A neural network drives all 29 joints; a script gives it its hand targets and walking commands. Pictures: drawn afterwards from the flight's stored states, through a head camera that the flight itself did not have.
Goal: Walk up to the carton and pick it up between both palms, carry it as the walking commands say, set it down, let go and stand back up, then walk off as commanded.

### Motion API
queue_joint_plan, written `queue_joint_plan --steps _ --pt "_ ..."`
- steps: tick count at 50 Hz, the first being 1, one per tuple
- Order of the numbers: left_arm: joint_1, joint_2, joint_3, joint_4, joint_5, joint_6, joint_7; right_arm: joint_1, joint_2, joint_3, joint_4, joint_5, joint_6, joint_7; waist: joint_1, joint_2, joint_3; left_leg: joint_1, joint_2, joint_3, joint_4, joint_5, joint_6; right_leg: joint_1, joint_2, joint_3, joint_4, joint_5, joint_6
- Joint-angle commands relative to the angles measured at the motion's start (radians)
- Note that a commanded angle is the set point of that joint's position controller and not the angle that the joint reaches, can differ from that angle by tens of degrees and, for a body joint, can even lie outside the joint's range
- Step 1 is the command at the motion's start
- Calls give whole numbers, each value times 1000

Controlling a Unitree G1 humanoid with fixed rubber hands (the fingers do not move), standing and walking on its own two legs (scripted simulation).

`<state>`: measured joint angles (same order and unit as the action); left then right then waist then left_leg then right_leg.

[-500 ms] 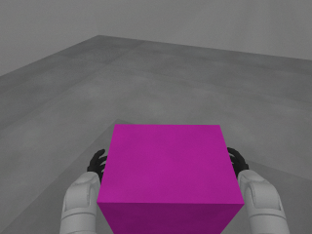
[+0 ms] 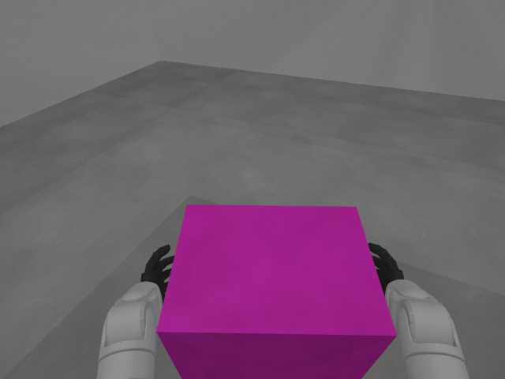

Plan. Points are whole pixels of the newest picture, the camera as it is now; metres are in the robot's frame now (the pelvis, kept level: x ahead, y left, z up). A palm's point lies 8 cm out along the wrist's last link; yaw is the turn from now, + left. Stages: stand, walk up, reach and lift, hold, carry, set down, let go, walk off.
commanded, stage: hold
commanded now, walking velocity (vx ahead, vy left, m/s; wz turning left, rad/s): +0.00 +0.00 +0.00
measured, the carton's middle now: (269, 306) +0.29 +0.01 -0.02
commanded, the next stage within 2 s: carry in 0.48 s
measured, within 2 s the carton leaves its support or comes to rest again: neither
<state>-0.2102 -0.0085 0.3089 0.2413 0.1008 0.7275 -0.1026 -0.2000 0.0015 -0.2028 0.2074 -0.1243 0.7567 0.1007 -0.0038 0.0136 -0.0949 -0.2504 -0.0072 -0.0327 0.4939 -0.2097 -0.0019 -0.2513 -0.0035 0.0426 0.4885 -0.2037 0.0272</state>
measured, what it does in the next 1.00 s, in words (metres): stands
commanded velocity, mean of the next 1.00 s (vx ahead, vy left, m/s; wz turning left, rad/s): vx -0.10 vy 0.00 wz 0.00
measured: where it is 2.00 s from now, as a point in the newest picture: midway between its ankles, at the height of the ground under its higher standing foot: outside the picture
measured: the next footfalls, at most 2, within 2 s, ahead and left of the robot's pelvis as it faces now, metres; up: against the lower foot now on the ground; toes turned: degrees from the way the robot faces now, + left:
none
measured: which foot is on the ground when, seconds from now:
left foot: down 0.00-1.00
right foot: down 0.00-1.00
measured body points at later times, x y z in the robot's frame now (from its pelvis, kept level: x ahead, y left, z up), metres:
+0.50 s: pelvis +0.00 +0.00 +0.00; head -0.05 +0.00 +0.45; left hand +0.29 +0.20 +0.04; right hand +0.29 -0.18 +0.04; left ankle +0.04 +0.12 -0.74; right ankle +0.04 -0.13 -0.74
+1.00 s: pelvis -0.03 +0.01 -0.01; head -0.07 +0.02 +0.43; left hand +0.23 +0.20 +0.06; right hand +0.23 -0.17 +0.07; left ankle +0.00 +0.12 -0.74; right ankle +0.04 -0.13 -0.74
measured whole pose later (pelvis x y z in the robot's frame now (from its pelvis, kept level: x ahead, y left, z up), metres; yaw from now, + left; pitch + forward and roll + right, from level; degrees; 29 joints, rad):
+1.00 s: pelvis -0.03 +0.01 -0.01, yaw +0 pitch -1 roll -1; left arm -0.13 -0.07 0.29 -0.27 -0.04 1.13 0.07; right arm -0.10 0.00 -0.21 -0.31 0.04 1.16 -0.03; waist 0.00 0.01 -0.09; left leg -0.34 -0.01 -0.03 0.66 -0.32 0.00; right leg -0.37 0.00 0.04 0.60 -0.21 0.03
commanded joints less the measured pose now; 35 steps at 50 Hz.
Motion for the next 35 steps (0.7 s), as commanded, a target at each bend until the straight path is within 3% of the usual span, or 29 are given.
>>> queue_joint_plan --steps 1,23,24,27,29,32,35 --pt "-600 -897 -738 -204 -184 -10 -215 -592 919 628 -197 199 -50 195 -11 -20 -161 180 -72 -15 -144 32 14 181 78 7 -138 37 -29" --pt "-590 -885 -727 -206 -178 -6 -218 -589 923 626 -197 205 -47 194 -9 -28 -146 170 -73 -12 -140 3 16 174 75 10 -142 11 -30" --pt "-603 -908 -762 -257 -188 -4 -199 -651 861 654 -264 193 -52 191 4 -51 -339 103 131 -56 16 289 -2 106 -135 31 36 290 -27" --pt "-606 -901 -800 -303 -224 27 -174 -648 882 690 -295 225 -19 172 6 -59 -254 -18 133 -54 53 205 19 15 -118 45 83 260 -26" --pt "-629 -901 -830 -387 -267 60 -154 -686 891 721 -383 268 11 154 10 -38 -174 -79 128 -75 7 28 26 -44 -99 58 69 96 -31" --pt "-625 -901 -861 -498 -318 132 -120 -675 880 747 -504 305 83 113 9 -5 -129 -117 144 -111 -55 -108 35 -119 -77 52 76 -60 -30" --pt "-532 -855 -873 -588 -353 233 -67 -557 833 751 -591 332 187 59 10 22 -162 -114 163 -127 -43 -12 41 -127 -66 28 136 5 -24"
